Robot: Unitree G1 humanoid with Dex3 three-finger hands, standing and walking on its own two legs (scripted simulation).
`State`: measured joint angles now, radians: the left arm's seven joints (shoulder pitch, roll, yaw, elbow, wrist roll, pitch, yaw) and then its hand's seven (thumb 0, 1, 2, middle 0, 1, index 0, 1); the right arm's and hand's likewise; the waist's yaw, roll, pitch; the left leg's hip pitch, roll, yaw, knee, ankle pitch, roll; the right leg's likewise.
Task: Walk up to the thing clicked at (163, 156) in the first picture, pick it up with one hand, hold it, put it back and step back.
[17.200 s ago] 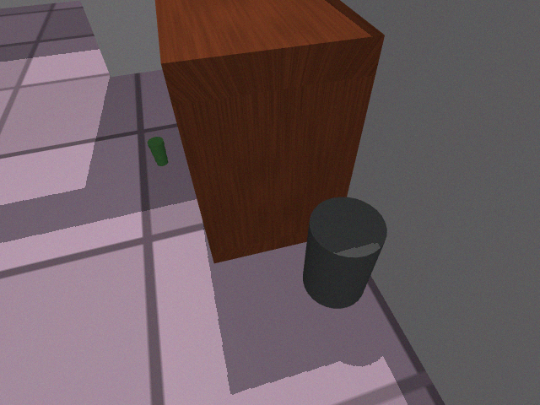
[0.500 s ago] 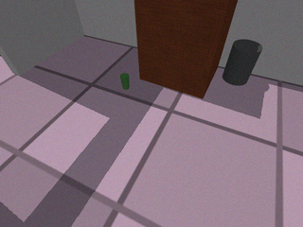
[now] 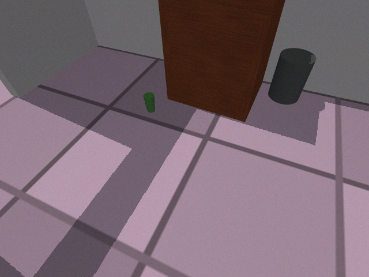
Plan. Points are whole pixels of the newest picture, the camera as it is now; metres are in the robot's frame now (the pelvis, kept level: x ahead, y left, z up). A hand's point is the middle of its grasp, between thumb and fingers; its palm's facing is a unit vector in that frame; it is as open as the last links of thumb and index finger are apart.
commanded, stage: walk up
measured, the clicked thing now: (150, 103) +1.50 +0.34 -0.70
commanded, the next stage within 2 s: stand in 0.22 s
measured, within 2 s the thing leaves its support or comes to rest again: neither
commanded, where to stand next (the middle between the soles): +0.05 +0.01 m, yaw +3 degrees
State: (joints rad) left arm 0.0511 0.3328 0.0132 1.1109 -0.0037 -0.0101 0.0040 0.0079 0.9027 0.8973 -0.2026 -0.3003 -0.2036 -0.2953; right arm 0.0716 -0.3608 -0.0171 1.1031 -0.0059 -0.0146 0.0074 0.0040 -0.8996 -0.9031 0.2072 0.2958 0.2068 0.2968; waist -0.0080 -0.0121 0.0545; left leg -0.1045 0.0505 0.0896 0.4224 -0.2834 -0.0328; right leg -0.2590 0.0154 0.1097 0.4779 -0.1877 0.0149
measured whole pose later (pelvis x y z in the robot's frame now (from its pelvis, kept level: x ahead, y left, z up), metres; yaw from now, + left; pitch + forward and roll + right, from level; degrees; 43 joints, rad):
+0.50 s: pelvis +0.00 +0.00 +0.01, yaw +1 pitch -2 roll +1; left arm 0.07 0.34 0.01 1.14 0.01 -0.01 0.00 0.01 0.90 0.90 -0.20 -0.30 -0.20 -0.30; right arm 0.10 -0.35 -0.03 1.14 -0.01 0.01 0.01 0.00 -0.90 -0.90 0.21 0.30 0.21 0.30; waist -0.03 -0.01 0.06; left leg -0.07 0.04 0.07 0.34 -0.23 -0.03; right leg -0.21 0.00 0.09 0.38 -0.14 0.02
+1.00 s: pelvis -0.01 +0.00 +0.01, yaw +2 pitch -2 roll +0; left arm 0.10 0.35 0.00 1.14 0.01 -0.01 0.00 0.01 0.90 0.90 -0.20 -0.30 -0.20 -0.30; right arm 0.11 -0.35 -0.03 1.14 -0.01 0.00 0.02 0.00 -0.90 -0.90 0.21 0.30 0.21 0.30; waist -0.01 0.00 0.05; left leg -0.08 0.04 0.05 0.33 -0.22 -0.03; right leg -0.20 0.00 0.07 0.36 -0.12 0.02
